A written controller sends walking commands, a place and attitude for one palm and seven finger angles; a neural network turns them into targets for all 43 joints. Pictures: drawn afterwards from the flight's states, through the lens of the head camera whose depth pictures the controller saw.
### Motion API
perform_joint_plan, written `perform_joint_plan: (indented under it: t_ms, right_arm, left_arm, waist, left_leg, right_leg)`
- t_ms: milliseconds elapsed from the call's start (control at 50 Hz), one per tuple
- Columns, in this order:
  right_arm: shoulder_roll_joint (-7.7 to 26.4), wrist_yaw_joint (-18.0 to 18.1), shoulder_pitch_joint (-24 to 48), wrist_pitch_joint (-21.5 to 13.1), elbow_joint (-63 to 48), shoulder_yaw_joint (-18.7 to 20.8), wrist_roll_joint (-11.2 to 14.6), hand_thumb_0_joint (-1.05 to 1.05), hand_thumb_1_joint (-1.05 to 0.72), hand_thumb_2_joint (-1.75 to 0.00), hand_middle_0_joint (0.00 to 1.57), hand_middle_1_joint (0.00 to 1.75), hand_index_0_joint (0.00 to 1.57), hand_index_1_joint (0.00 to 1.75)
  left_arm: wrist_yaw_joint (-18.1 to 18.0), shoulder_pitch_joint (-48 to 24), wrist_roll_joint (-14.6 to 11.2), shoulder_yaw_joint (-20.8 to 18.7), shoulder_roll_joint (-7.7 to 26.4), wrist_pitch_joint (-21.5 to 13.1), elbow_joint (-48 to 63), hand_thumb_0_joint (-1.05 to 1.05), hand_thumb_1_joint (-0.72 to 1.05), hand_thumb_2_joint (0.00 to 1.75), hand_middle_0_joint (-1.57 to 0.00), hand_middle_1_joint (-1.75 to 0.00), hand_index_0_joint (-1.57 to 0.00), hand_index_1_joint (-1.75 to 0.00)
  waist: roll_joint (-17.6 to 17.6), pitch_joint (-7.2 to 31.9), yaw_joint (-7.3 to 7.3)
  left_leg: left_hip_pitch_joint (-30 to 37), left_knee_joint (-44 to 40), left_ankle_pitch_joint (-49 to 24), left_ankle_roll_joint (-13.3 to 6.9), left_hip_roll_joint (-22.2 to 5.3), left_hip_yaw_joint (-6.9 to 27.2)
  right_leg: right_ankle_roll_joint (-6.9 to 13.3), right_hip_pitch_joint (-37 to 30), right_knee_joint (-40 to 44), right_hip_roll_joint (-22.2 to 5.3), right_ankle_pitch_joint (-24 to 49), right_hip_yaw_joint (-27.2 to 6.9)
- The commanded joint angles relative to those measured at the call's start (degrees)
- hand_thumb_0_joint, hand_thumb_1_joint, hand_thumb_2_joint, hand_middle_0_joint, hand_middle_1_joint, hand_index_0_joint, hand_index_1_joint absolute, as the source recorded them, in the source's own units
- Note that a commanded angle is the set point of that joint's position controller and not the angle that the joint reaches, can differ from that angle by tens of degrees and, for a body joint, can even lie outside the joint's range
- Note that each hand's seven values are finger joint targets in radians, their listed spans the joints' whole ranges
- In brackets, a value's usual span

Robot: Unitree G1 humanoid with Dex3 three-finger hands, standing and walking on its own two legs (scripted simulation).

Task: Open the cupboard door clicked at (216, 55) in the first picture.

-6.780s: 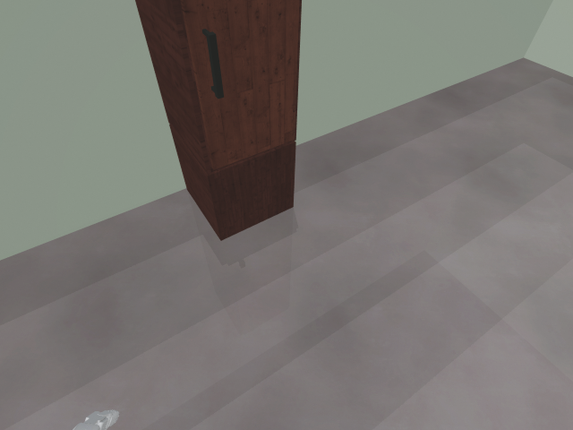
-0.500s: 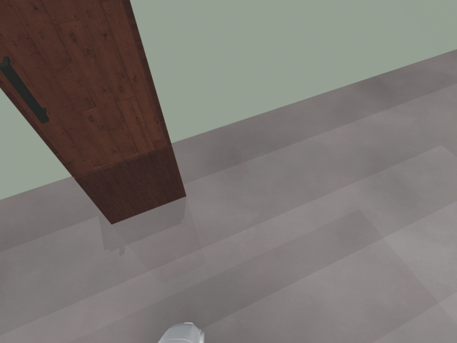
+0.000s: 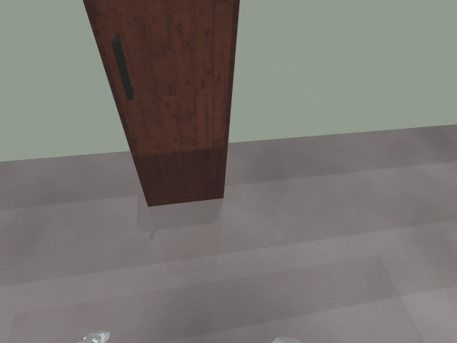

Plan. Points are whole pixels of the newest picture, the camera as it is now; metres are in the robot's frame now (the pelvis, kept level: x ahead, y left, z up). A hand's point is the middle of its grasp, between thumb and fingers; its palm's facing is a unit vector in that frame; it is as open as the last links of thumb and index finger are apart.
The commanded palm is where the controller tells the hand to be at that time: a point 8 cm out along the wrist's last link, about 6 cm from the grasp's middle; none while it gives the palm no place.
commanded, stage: turn to face it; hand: left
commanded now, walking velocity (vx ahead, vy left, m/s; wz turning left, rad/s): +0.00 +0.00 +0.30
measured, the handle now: (124, 68) +0.78 +0.34 +0.03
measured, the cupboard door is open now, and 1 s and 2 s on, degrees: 0 0 0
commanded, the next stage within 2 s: take the last steps up to it in 0.24 s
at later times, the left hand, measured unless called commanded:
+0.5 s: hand out of the picture +0.00 +0.13 -0.15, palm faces +0.22 -0.94 -0.27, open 7.3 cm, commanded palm none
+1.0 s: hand out of the picture +0.00 +0.19 -0.18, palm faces +0.24 -0.96 -0.15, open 7.4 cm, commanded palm none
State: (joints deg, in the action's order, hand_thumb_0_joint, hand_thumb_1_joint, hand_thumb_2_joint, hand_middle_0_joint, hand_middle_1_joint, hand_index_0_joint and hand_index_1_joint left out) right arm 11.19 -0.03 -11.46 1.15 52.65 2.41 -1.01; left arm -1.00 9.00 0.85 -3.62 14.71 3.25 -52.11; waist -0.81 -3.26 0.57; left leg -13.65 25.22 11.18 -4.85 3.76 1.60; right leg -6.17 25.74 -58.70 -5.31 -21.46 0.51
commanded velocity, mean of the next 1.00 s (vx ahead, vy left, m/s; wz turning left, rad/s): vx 0.20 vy -0.01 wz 0.07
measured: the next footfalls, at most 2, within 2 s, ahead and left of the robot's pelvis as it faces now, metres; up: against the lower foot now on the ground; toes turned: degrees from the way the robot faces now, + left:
right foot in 0.24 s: +0.02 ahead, -0.15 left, +0.00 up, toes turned +3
left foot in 0.76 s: +0.03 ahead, +0.11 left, +0.00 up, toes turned +18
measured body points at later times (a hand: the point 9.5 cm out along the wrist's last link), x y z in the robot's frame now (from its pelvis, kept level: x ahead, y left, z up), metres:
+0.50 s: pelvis -0.02 -0.06 +0.00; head -0.01 -0.10 +0.45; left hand -0.01 +0.18 -0.13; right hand +0.05 -0.31 -0.17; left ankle -0.07 +0.10 -0.65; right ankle -0.02 -0.15 -0.74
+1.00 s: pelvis +0.05 +0.02 +0.00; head +0.04 +0.04 +0.45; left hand -0.01 +0.25 -0.17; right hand +0.12 -0.21 -0.14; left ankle +0.00 +0.10 -0.74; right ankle +0.11 -0.11 -0.66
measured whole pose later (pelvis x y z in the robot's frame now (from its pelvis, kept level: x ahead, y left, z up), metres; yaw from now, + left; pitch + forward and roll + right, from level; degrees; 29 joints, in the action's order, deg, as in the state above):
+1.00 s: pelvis +0.05 +0.02 +0.00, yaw +9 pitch -3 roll +0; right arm 9.5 1.8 -16.9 -3.9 60.3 2.7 -0.7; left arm 0.6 19.9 1.6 -3.0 10.5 0.4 -64.0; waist -2.1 -0.7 -1.4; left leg -2.0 20.1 15.6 -2.2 -0.5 -8.4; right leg -1.6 29.6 -61.7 -6.4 -13.6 3.8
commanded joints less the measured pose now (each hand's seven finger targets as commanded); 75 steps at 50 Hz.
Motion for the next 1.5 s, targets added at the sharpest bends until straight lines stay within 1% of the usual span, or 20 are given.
perform_joint_plan:
  t_ms: [0,180,220,240,340,440,600,700,720,740,760,780,920,1160,1240,1260,1280,1360,1420,1480]
  right_arm:
    - [11.86,0.83,-3.94,-0.55,-2.25,3.34,-0.37,0.00,-0.90,-0.90,0.20,0.30,0.20,0.30]
    - [9.61,0.60,-2.36,-0.19,-0.95,3.01,0.19,0.00,-0.90,-0.90,0.20,0.30,0.20,0.30]
    - [4.24,0.17,-2.77,-0.45,-2.16,2.13,0.88,0.00,-0.90,-0.90,0.20,0.30,0.20,0.30]
    - [6.80,0.43,-1.84,0.34,-2.42,3.18,0.31,0.00,-0.90,-0.90,0.20,0.30,0.20,0.30]
    - [5.24,-0.30,-4.95,1.90,2.28,3.03,-0.25,0.00,-0.90,-0.90,0.20,0.30,0.20,0.30]
    - [5.59,-1.11,-0.55,0.96,1.89,2.80,-1.04,0.00,-0.90,-0.90,0.20,0.30,0.20,0.30]
    - [2.49,-1.51,6.39,-1.09,0.99,1.19,-0.30,0.00,-0.90,-0.90,0.20,0.30,0.20,0.30]
    - [2.65,-0.67,-1.88,-2.93,4.68,0.56,0.16,0.00,-0.90,-0.90,0.20,0.30,0.20,0.30]
    - [5.37,0.02,-7.01,-3.48,6.44,1.19,0.23,0.00,-0.90,-0.90,0.20,0.30,0.20,0.30]
    - [10.67,0.54,-12.98,-3.78,8.12,2.57,-0.26,0.00,-0.90,-0.90,0.20,0.30,0.20,0.30]
    - [13.68,0.81,-17.60,-3.34,8.78,3.21,-0.35,0.00,-0.90,-0.90,0.20,0.30,0.20,0.30]
    - [12.80,0.91,-15.24,-2.97,8.28,2.93,-0.40,0.00,-0.90,-0.90,0.20,0.30,0.20,0.30]
    - [3.60,1.69,-9.34,-5.26,6.95,0.94,0.13,0.00,-0.90,-0.90,0.20,0.30,0.20,0.30]
    - [5.47,2.03,-17.39,-5.23,11.28,1.22,-0.95,0.00,-0.90,-0.90,0.20,0.30,0.20,0.30]
    - [5.95,1.64,-16.19,-5.09,11.75,1.27,0.03,0.00,-0.90,-0.90,0.20,0.30,0.20,0.30]
    - [2.86,1.02,-17.88,-5.22,10.83,0.85,0.75,0.00,-0.90,-0.90,0.20,0.30,0.20,0.30]
    - [1.63,1.33,-18.26,-4.96,9.36,0.52,1.07,0.00,-0.90,-0.90,0.20,0.30,0.20,0.30]
    - [-0.07,0.78,-11.69,-3.20,9.17,0.90,0.06,0.00,-0.90,-0.90,0.20,0.30,0.20,0.30]
    - [-2.10,0.54,-16.19,-1.67,10.60,0.70,-0.42,0.00,-0.90,-0.90,0.20,0.30,0.20,0.30]
    - [-2.27,0.32,-13.69,-1.25,9.59,0.74,-0.65,0.00,-0.90,-0.90,0.20,0.30,0.20,0.30]
  left_arm:
    - [-0.39,-2.78,0.00,-0.88,3.92,-1.26,5.13,0.00,0.90,0.90,-0.20,-0.30,-0.20,-0.30]
    - [-1.19,4.91,-0.69,-0.50,3.17,-2.77,2.63,0.00,0.90,0.90,-0.20,-0.30,-0.20,-0.30]
    - [-1.77,6.30,0.46,-1.69,10.14,-3.81,2.26,0.00,0.90,0.90,-0.20,-0.30,-0.20,-0.30]
    - [-1.61,5.87,0.32,-1.53,10.87,-3.42,3.19,0.00,0.90,0.90,-0.20,-0.30,-0.20,-0.30]
    - [-1.25,1.72,-0.08,-0.26,4.13,-4.31,2.45,0.00,0.90,0.90,-0.20,-0.30,-0.20,-0.30]
    - [-0.66,11.18,0.23,-0.05,2.95,-5.66,-1.83,0.00,0.90,0.90,-0.20,-0.30,-0.20,-0.30]
    - [0.00,18.85,1.21,0.09,3.57,-6.36,-7.85,0.00,0.90,0.90,-0.20,-0.30,-0.20,-0.30]
    - [0.22,16.28,0.26,0.10,2.78,-5.84,-10.01,0.00,0.90,0.90,-0.20,-0.30,-0.20,-0.30]
    - [0.39,15.59,0.06,0.56,0.94,-5.61,-9.76,0.00,0.90,0.90,-0.20,-0.30,-0.20,-0.30]
    - [0.75,15.10,-0.18,1.28,-2.31,-5.53,-8.67,0.00,0.90,0.90,-0.20,-0.30,-0.20,-0.30]
    - [0.61,12.17,0.27,1.53,-2.38,-5.59,-6.81,0.00,0.90,0.90,-0.20,-0.30,-0.20,-0.30]
    - [0.56,10.17,0.73,1.04,-1.16,-5.25,-6.36,0.00,0.90,0.90,-0.20,-0.30,-0.20,-0.30]
    - [1.91,12.97,0.94,0.20,-3.78,-3.76,-9.58,0.00,0.90,0.90,-0.20,-0.30,-0.20,-0.30]
    - [2.60,-5.68,0.16,0.43,-2.90,-4.39,-2.02,0.00,0.90,0.90,-0.20,-0.30,-0.20,-0.30]
    - [1.96,12.71,0.61,-0.93,1.59,-6.34,-7.76,0.00,0.90,0.90,-0.20,-0.30,-0.20,-0.30]
    - [1.11,20.30,1.05,-2.45,7.61,-7.14,-9.74,0.00,0.90,0.90,-0.20,-0.30,-0.20,-0.30]
    - [0.85,23.44,-0.13,-2.96,11.63,-7.00,-10.54,0.00,0.90,0.90,-0.20,-0.30,-0.20,-0.30]
    - [0.10,6.49,-0.42,-0.63,3.24,-6.50,-6.40,0.00,0.90,0.90,-0.20,-0.30,-0.20,-0.30]
    - [-0.10,3.94,0.00,0.57,-0.15,-7.16,-6.43,0.00,0.90,0.90,-0.20,-0.30,-0.20,-0.30]
    - [-0.13,6.23,0.26,0.59,-1.64,-7.43,-7.06,0.00,0.90,0.90,-0.20,-0.30,-0.20,-0.30]
  waist:
    - [7.78,4.80,2.19]
    - [4.87,8.59,-1.67]
    - [-14.65,7.26,-2.15]
    - [-11.14,6.32,-2.58]
    - [-6.68,0.78,0.87]
    - [-8.89,-1.58,-2.58]
    - [-9.56,-2.38,-5.11]
    - [-5.83,0.92,-0.40]
    - [1.38,2.79,2.05]
    - [15.01,4.59,4.76]
    - [17.52,3.21,6.17]
    - [12.28,-0.11,5.38]
    - [5.85,-6.24,-0.95]
    - [7.73,-6.35,2.49]
    - [2.26,5.57,-6.23]
    - [-8.98,13.57,-8.63]
    - [-14.10,17.50,-7.47]
    - [-2.27,0.45,-2.05]
    - [-4.44,0.43,2.00]
    - [-5.75,0.48,1.64]
  left_leg:
    - [7.87,-6.96,-17.61,-6.16,-16.84,18.95]
    - [-2.64,-0.46,-13.77,-1.28,-11.15,17.96]
    - [-18.25,15.45,13.14,5.93,0.17,3.56]
    - [-16.20,26.74,21.74,6.26,-0.23,3.34]
    - [-16.93,41.46,10.02,7.74,-3.86,2.04]
    - [-21.38,37.90,5.69,8.29,-6.80,0.13]
    - [-14.22,17.40,11.41,6.80,-7.17,-5.76]
    - [9.04,-1.37,2.80,5.97,-4.85,-10.08]
    - [18.86,-3.55,4.67,5.03,-8.49,-6.07]
    - [25.32,-7.92,11.71,0.97,-21.34,11.03]
    - [23.53,-13.94,14.39,-3.28,-28.80,19.83]
    - [17.69,-15.67,19.34,-4.70,-29.58,18.76]
    - [5.27,-18.20,0.22,-2.25,-19.83,1.40]
    - [13.38,-11.09,-22.60,-3.42,-20.98,-2.79]
    - [5.13,12.91,-31.27,0.91,-16.18,-7.26]
    - [-7.91,30.00,-8.60,3.54,-10.06,-10.97]
    - [-14.92,45.96,23.34,4.45,-4.43,-6.92]
    - [-15.96,49.13,10.12,3.54,-11.78,-0.87]
    - [-11.65,41.52,5.90,5.11,-11.61,-2.52]
    - [-11.67,34.03,4.33,6.12,-11.21,-4.09]
  right_leg:
    - [0.41,3.01,5.43,0.72,-3.64,-0.60]
    - [3.20,-20.22,36.28,3.02,10.17,0.09]
    - [10.92,-28.67,42.52,-17.34,18.81,-18.95]
    - [16.17,-19.63,43.20,-22.58,21.24,-20.12]
    - [12.49,-15.58,42.13,-10.75,21.54,-5.64]
    - [11.63,-20.14,47.86,-11.29,1.91,-8.96]
    - [14.13,-21.22,48.31,-12.31,4.59,-8.43]
    - [10.73,-10.08,39.87,-7.19,4.24,-1.67]
    - [8.83,-3.20,32.83,-4.73,1.48,0.99]
    - [6.20,6.93,18.92,0.77,-4.79,6.45]
    - [5.68,11.88,7.35,2.43,-12.02,6.42]
    - [6.44,12.28,1.90,0.06,-11.24,3.56]
    - [4.27,9.25,-4.68,-2.42,9.04,2.09]
    - [6.30,6.45,19.53,-0.05,8.82,6.02]
    - [9.28,-24.84,29.78,2.97,15.50,6.63]
    - [13.76,-39.43,31.50,-11.41,21.73,-9.56]
    - [18.98,-41.49,37.35,-21.72,31.25,-25.13]
    - [16.05,-13.65,45.54,-15.29,11.56,-11.50]
    - [13.89,-7.63,47.15,-11.00,17.38,-1.06]
    - [14.68,-8.09,47.75,-9.64,19.02,0.20]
